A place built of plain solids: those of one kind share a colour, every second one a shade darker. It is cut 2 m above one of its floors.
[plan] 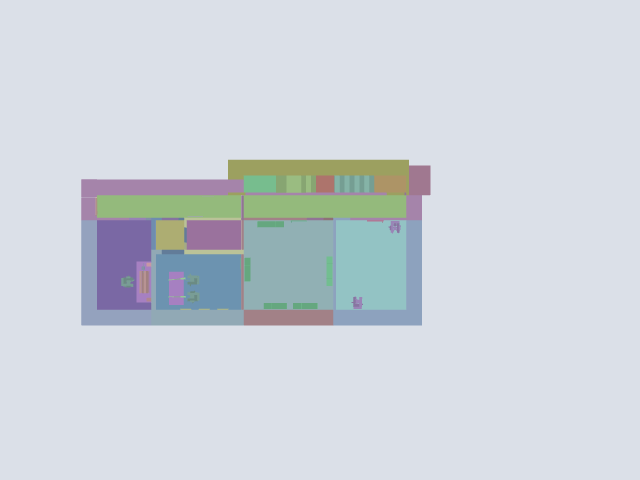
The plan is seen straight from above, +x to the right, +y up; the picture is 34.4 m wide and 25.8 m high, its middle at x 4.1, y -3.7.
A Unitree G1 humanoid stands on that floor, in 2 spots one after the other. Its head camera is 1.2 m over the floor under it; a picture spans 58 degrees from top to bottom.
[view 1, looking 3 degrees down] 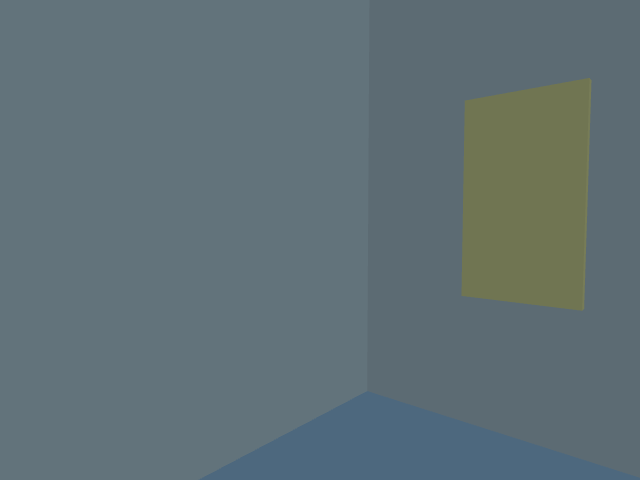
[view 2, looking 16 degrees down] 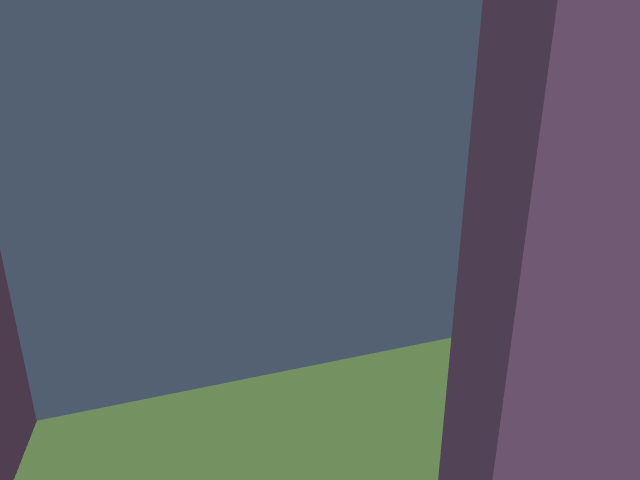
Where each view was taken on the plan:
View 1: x -1.82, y -5.02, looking -49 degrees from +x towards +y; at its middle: wall_studio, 2.57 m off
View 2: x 8.16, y -0.69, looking -110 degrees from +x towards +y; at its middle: wall_green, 2.00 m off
